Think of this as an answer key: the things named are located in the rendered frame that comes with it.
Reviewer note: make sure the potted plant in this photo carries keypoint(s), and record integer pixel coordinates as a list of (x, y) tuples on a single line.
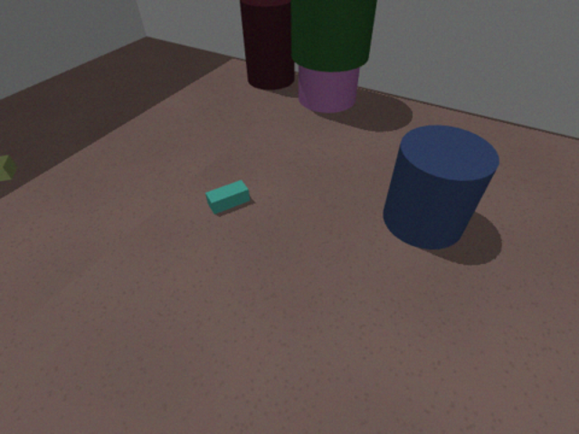
[(330, 41)]

